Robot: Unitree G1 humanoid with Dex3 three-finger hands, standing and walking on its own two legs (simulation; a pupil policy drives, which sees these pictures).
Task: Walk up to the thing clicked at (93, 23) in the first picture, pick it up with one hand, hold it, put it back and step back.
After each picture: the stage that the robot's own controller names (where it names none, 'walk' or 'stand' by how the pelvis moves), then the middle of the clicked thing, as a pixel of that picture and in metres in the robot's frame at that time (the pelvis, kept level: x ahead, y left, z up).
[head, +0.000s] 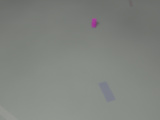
stand; (94, 23) +1.81 -0.23 -0.72
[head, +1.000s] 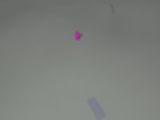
walk; (77, 35) +1.69 +0.11 -0.69
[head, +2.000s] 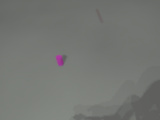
walk; (59, 60) +1.12 +0.31 -0.71
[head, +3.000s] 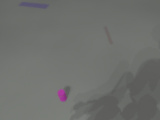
walk; (62, 95) +0.71 +0.26 -0.71
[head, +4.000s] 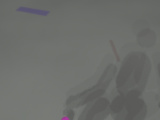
walk; out of the picture +0.47 +0.17 -0.71
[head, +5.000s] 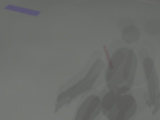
stand; out of the picture +0.36 +0.18 -0.71
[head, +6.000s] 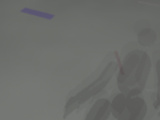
stand; out of the picture +0.35 +0.16 -0.72
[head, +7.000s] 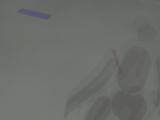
stand; out of the picture +0.34 +0.18 -0.73
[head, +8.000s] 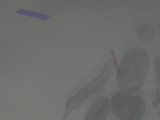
stand; out of the picture +0.34 +0.18 -0.73
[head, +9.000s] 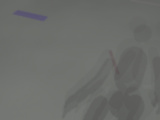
stand; out of the picture +0.33 +0.19 -0.73
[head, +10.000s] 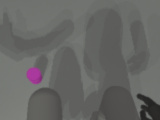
go down; (34, 76) +0.40 +0.20 -0.38
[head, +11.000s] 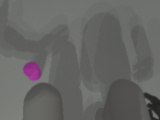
go down; (33, 71) +0.41 +0.21 -0.31
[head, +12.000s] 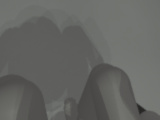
close in; out of the picture +0.40 +0.25 -0.22
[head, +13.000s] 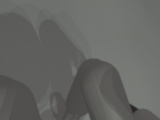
close; out of the picture +0.40 +0.26 -0.22
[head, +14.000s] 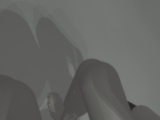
lift; out of the picture +0.40 +0.26 -0.22
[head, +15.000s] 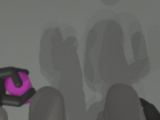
lift; (21, 89) +0.31 +0.22 -0.08
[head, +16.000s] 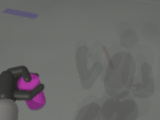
hold; (33, 92) +0.33 +0.17 +0.04
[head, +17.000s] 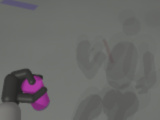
hold; (36, 94) +0.33 +0.17 +0.00
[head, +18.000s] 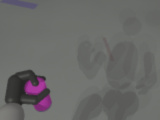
crouch; (39, 95) +0.32 +0.16 -0.01
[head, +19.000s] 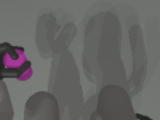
crouch; (19, 66) +0.41 +0.20 -0.11
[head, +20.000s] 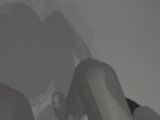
lower; out of the picture +0.42 +0.26 -0.23
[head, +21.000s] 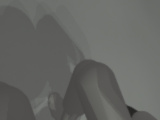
lower; out of the picture +0.42 +0.27 -0.23
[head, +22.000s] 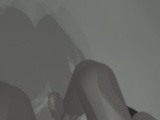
lower; out of the picture +0.41 +0.27 -0.23
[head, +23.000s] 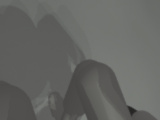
lower; out of the picture +0.41 +0.27 -0.23
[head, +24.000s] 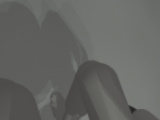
loosen; out of the picture +0.40 +0.26 -0.23
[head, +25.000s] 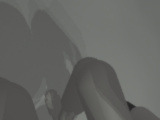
withdraw; out of the picture +0.40 +0.26 -0.23
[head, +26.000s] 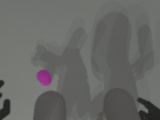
walk; (44, 78) +0.42 +0.19 -0.40
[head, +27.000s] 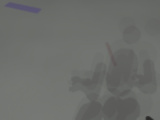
stand; out of the picture +0.35 +0.16 -0.66
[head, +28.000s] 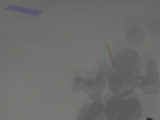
stand; out of the picture +0.35 +0.18 -0.67
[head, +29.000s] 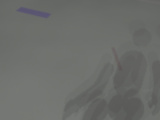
stand; out of the picture +0.37 +0.16 -0.71
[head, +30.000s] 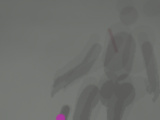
walk; out of the picture +0.38 +0.13 -0.70
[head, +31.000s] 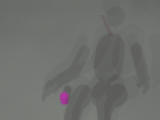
walk; (64, 98) +0.52 +0.11 -0.70
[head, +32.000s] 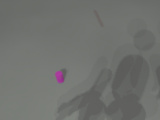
walk; (59, 77) +0.79 +0.28 -0.69
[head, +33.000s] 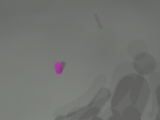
stand; (58, 68) +0.98 +0.21 -0.71
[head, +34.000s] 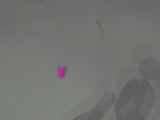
stand; (61, 72) +0.99 +0.20 -0.72
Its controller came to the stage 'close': yes
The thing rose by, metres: 0.71
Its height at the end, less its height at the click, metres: +0.00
